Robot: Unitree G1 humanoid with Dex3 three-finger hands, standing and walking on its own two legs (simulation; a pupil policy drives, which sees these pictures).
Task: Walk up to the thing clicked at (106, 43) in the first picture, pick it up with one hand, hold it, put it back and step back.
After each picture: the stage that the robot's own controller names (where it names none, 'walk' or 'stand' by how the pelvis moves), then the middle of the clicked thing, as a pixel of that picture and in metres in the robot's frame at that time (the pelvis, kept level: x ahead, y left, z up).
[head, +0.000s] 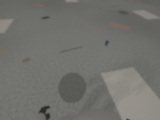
stand; (106, 43) +1.76 -0.40 -0.72
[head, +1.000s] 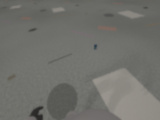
walk; (95, 46) +1.67 +0.01 -0.69
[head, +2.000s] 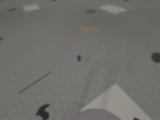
walk; (79, 58) +1.09 +0.29 -0.71
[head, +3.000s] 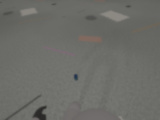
walk; (75, 77) +0.69 +0.25 -0.72
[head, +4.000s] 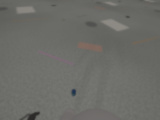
walk; (73, 92) +0.47 +0.16 -0.70
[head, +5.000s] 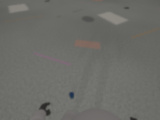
stand; (71, 95) +0.38 +0.20 -0.72
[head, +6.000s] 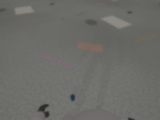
stand; (72, 97) +0.37 +0.18 -0.72
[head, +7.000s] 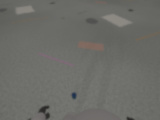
stand; (74, 95) +0.39 +0.17 -0.72
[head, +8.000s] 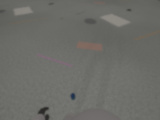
stand; (73, 96) +0.38 +0.19 -0.73
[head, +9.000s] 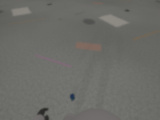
stand; (72, 97) +0.38 +0.19 -0.73
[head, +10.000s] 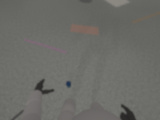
go down; (68, 84) +0.39 +0.20 -0.66
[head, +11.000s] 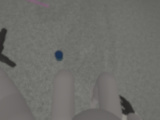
go down; (59, 56) +0.45 +0.24 -0.29
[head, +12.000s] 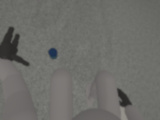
close in; (53, 54) +0.45 +0.25 -0.28
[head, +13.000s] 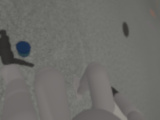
close; (23, 49) +0.44 +0.28 -0.22
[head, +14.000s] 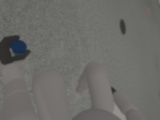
close; (19, 49) +0.43 +0.29 -0.22
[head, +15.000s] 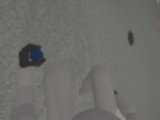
lift; (36, 56) +0.37 +0.27 -0.20
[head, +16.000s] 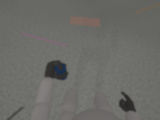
lift; (61, 72) +0.32 +0.19 +0.00
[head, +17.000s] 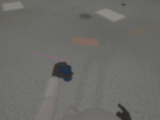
hold; (67, 73) +0.33 +0.16 +0.02
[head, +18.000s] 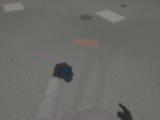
hold; (67, 74) +0.33 +0.16 +0.01
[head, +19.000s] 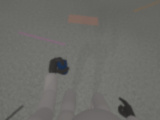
crouch; (63, 67) +0.37 +0.18 -0.06
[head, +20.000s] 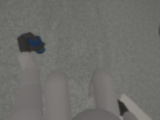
lower; (37, 45) +0.48 +0.28 -0.12
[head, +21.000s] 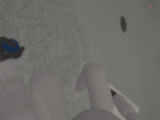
lower; (13, 49) +0.43 +0.30 -0.23
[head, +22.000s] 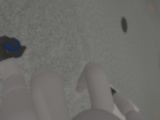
lower; (14, 48) +0.43 +0.30 -0.23
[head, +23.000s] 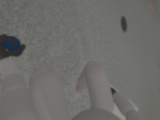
lower; (14, 47) +0.43 +0.30 -0.23
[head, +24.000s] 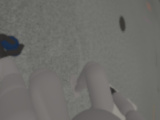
lower; (12, 47) +0.44 +0.30 -0.23
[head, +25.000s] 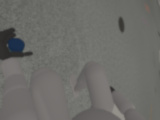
open; (16, 47) +0.43 +0.29 -0.23
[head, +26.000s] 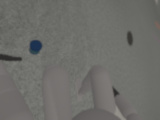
stand; (35, 47) +0.43 +0.27 -0.25
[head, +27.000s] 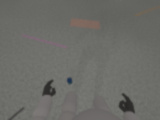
stand; (69, 81) +0.41 +0.19 -0.58
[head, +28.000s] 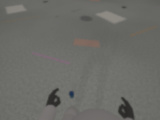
stand; (71, 94) +0.40 +0.19 -0.67
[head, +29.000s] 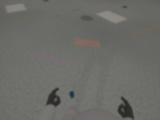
stand; (71, 94) +0.39 +0.19 -0.67
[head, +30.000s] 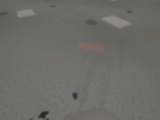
stand; (75, 96) +0.41 +0.18 -0.72
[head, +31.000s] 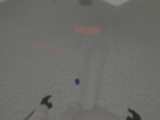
walk; (77, 82) +0.46 +0.15 -0.70
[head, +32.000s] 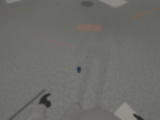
walk; (78, 69) +0.70 +0.18 -0.70
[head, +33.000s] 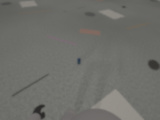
stand; (78, 61) +1.04 +0.18 -0.70
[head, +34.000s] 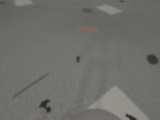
stand; (78, 59) +1.04 +0.22 -0.71
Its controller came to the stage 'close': yes
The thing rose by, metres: 0.71
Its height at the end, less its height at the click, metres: +0.00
